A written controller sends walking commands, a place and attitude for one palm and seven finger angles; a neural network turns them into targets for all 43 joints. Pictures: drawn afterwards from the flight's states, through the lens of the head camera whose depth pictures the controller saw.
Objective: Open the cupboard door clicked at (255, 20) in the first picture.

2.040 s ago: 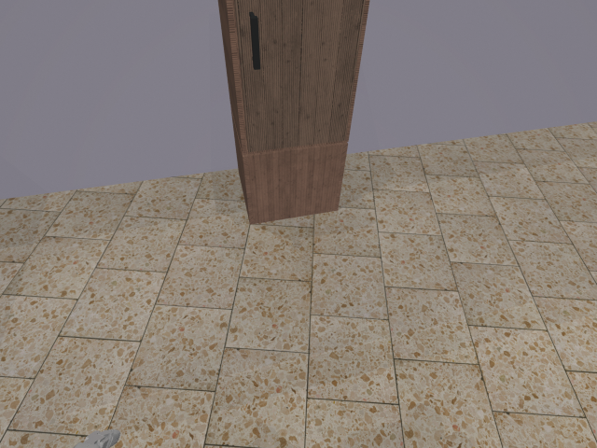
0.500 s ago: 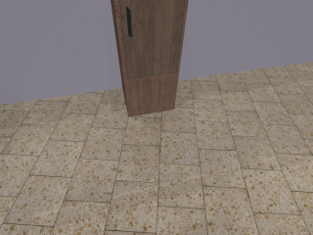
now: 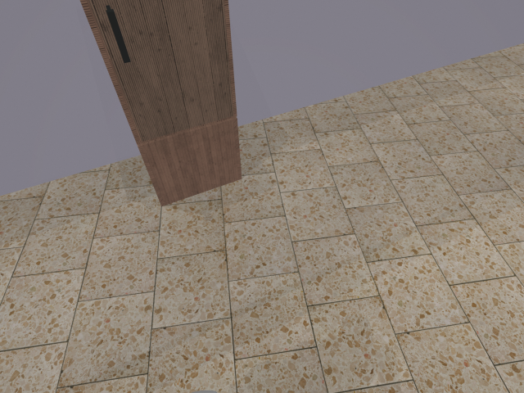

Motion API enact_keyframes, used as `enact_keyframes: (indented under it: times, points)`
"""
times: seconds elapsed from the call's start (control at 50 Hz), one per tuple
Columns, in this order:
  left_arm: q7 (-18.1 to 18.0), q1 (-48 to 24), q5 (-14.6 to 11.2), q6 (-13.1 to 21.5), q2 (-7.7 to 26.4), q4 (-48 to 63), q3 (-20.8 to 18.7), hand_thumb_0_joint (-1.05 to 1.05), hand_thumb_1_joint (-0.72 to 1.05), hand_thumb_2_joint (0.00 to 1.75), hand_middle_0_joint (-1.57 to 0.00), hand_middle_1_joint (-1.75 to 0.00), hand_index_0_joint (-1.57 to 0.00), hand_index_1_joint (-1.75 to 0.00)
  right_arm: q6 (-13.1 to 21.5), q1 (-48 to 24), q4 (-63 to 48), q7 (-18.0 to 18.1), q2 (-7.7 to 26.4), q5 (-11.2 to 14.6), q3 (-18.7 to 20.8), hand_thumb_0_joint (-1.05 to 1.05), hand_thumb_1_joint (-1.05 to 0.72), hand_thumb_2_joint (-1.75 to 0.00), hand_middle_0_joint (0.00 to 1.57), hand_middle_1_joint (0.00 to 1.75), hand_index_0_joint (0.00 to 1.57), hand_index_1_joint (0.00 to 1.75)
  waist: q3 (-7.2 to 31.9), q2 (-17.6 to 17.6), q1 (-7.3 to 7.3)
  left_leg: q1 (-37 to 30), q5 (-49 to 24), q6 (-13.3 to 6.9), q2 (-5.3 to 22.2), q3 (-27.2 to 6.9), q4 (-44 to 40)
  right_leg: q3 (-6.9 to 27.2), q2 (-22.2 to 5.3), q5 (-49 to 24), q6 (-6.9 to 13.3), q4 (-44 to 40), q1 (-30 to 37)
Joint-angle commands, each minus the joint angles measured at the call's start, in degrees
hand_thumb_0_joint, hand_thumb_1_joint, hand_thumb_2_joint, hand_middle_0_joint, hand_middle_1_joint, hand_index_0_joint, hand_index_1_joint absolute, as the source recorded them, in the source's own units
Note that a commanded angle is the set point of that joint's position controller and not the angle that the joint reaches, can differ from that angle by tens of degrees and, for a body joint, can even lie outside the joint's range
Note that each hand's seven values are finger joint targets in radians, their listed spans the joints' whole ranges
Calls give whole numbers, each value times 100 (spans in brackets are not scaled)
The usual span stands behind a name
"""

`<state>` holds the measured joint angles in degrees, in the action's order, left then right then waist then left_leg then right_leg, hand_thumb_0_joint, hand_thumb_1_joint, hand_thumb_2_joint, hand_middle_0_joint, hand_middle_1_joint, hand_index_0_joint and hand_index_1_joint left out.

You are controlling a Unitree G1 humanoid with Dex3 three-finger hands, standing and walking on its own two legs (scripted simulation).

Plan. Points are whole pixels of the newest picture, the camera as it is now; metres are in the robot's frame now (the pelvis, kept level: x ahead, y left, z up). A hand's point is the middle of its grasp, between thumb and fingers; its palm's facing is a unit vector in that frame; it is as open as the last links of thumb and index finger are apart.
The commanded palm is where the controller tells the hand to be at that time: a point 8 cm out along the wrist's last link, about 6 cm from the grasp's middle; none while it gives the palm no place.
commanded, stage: walk to a spot facing it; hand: left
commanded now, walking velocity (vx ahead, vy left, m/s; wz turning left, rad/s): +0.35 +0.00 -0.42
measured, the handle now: (117, 34) +0.98 +0.52 +0.08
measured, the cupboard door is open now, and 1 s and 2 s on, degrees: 0 0 0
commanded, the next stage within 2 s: turn to face it in 1.10 s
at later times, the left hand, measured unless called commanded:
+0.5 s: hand (145, 348) +0.22 +0.25 -0.18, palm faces -0.15 -0.98 -0.15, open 7.4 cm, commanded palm none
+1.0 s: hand (236, 216) +0.53 +0.12 -0.16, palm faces -0.55 -0.82 -0.18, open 7.4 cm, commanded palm none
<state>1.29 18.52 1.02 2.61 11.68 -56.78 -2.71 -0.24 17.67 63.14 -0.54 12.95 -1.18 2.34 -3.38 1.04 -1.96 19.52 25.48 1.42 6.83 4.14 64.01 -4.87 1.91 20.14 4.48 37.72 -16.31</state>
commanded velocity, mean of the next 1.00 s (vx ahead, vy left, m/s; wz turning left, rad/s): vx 0.17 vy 0.00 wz -0.53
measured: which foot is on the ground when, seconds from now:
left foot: up 0.00-0.38, down 0.40-1.00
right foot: down 0.00-0.42, up 0.44-1.00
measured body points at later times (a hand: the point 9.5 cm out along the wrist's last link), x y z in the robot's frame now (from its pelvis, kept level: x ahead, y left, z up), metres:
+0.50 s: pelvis +0.21 +0.07 +0.00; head +0.23 +0.10 +0.45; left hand +0.22 +0.31 -0.17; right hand +0.29 -0.18 -0.11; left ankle +0.30 +0.14 -0.72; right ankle +0.07 -0.04 -0.63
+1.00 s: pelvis +0.34 +0.03 +0.00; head +0.37 +0.00 +0.45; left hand +0.56 +0.16 -0.14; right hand +0.17 -0.12 -0.16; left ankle +0.30 +0.14 -0.72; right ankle +0.33 -0.07 -0.72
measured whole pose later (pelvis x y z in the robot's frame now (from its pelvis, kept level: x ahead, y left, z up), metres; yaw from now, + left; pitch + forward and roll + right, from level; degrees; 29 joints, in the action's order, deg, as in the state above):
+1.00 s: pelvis +0.34 +0.03 +0.00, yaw -32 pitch +0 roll +0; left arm 1.7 6.6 1.8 -2.5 9.6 -52.5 -3.8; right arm 0.9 22.5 60.0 0.7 7.6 -1.6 2.5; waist -5.5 0.2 3.1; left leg 5.6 27.1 0.4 8.6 26.9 35.3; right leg -7.7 -2.1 16.3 0.2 40.5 -24.0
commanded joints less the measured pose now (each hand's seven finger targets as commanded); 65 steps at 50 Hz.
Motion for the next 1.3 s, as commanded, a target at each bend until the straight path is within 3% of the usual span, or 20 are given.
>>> enact_keyframes:
  times: [0.0,0.08,0.28,0.34,0.36,0.38,0.4,0.42,0.48,0.52,0.6,0.84,0.9,0.96,0.98,1.0,1.02,1.06,1.14,1.28]
  points:
    - [-164,646,17,90,884,88,-183,0,90,90,-20,-30,-20,-30,291,-952,-930,20,426,-30,140,0,-90,-90,20,30,20,30,-239,-225,-28,1849,-817,81,211,-309,553,2712,-1805,-861,735,-2552,661]
    - [-180,684,26,187,796,-13,-176,0,90,90,-20,-30,-20,-30,197,-721,-937,-31,240,-21,161,0,-90,-90,20,30,20,30,-93,-431,171,1900,-1378,215,150,-204,37,1962,-1410,-1555,626,-2564,730]
    - [-279,916,65,168,723,-166,-162,0,90,90,-20,-30,-20,-30,348,-1819,-1497,-112,67,33,104,0,-90,-90,20,30,20,30,-252,-836,-137,1323,-1457,62,-157,73,-2256,1797,-1292,-3049,470,-2163,1280]
    - [-280,609,41,161,848,-101,-239,0,90,90,-20,-30,-20,-30,439,-576,-1149,18,312,16,188,0,-90,-90,20,30,20,30,269,-630,473,-749,-1577,-117,-472,169,-3321,1635,-1045,-4007,277,-831,787]
    - [-248,597,-12,160,730,-45,-253,0,90,90,-20,-30,-20,-30,460,410,-880,101,694,-18,274,0,-90,-90,20,30,20,30,877,-239,820,-2294,-1803,-214,-119,-136,-3476,1434,-728,-3308,106,335,90]
    - [-164,943,-102,127,390,30,-254,0,90,90,-20,-30,-20,-30,483,1098,-721,151,1423,-111,456,0,-90,-90,20,30,20,30,1733,1418,917,-3718,-1934,-747,1695,-2289,-3730,637,123,-387,-221,2316,-1240]
    - [-143,763,-74,166,364,143,-216,0,90,90,-20,-30,-20,-30,436,1278,-689,153,1498,-40,412,0,-90,-90,20,30,20,30,1786,1640,877,-3485,-1810,-1114,2440,-3382,-4585,794,185,1248,-250,3671,-1826]
    - [-141,487,-29,124,493,188,-260,0,90,90,-20,-30,-20,-30,400,705,-822,128,1207,-8,339,0,-90,-90,20,30,20,30,1043,920,667,-2400,-611,-1206,2396,-3040,-4959,895,-247,1001,-201,4062,-1907]
    - [19,157,91,-72,279,166,-280,0,90,90,-20,-30,-20,-30,501,-193,-950,153,307,-9,109,0,-90,-90,20,30,20,30,-128,683,191,-608,-607,-689,1651,-1423,-5274,706,-737,-188,-331,3985,-1815]
    - [54,397,104,-258,47,112,-262,0,90,90,-20,-30,-20,-30,557,-257,-885,184,160,11,72,0,-90,-90,20,30,20,30,-134,779,-30,-259,-1520,-504,1307,-379,-5211,558,-748,-594,-432,3754,-1614]
    - [51,320,108,-436,-3,196,-318,0,90,90,-20,-30,-20,-30,575,-30,-810,238,104,47,98,0,-90,-90,20,30,20,30,4,568,-90,-588,-3036,-454,1154,444,-5076,461,-762,-1201,-616,3639,-1993]
    - [31,-1378,49,-512,70,796,-213,0,90,90,-20,-30,-20,-30,286,743,-539,248,451,-38,181,0,-90,-90,20,30,20,30,-187,685,488,-1858,-4453,-822,1476,1034,-4351,-166,-672,-575,-634,1152,-1954]
    - [0,-1375,49,-452,98,874,-218,0,90,90,-20,-30,-20,-30,218,733,-561,240,535,-54,235,0,-90,-90,20,30,20,30,-27,712,460,-2062,-5001,-782,1612,1187,-3938,-291,-513,-185,-480,649,-1557]
    - [-48,-422,72,-282,412,700,-309,0,90,90,-20,-30,-20,-30,180,529,-743,178,720,4,305,0,-90,-90,20,30,20,30,689,486,-65,-1712,-5509,-407,1532,1428,-2177,-331,-258,-662,-262,-486,87]
    - [-103,249,108,-176,914,530,-414,0,90,90,-20,-30,-20,-30,155,493,-902,112,606,90,287,0,-90,-90,20,30,20,30,1320,-575,-361,-422,-3929,-69,1154,1584,-565,786,-1056,-2633,122,-905,1727]
    - [-187,650,26,-142,1530,417,-554,0,90,90,-20,-30,-20,-30,151,291,-1212,103,211,103,205,0,-90,-90,20,30,20,30,1712,-1758,-392,1412,960,386,-66,1219,1183,3144,-2592,-6192,979,-980,2781]
    - [-271,686,-88,-196,1570,377,-556,0,90,90,-20,-30,-20,-30,101,-35,-1306,205,298,118,191,0,-90,-90,20,30,20,30,1882,-1210,-441,1504,1209,302,6,97,1478,2743,-2638,-6463,1292,-1012,2803]
    - [-337,-91,-85,-250,1140,595,-461,0,90,90,-20,-30,-20,-30,32,-355,-1311,178,187,80,184,0,-90,-90,20,30,20,30,1218,-609,-145,1657,324,302,286,-226,1255,2234,-2063,-4966,959,-1175,2022]
    - [-316,-830,-5,-214,881,755,-350,0,90,90,-20,-30,-20,-30,-157,-169,-1132,201,132,11,205,0,-90,-90,20,30,20,30,469,-426,353,896,-257,393,135,-276,345,1592,-1497,-3818,577,-1686,197]
    - [-286,-509,70,-206,701,597,-248,0,90,90,-20,-30,-20,-30,-134,-367,-1081,159,82,17,101,0,-90,-90,20,30,20,30,718,-813,272,548,-460,227,-190,-214,-955,1449,-1270,-2621,534,-1836,425]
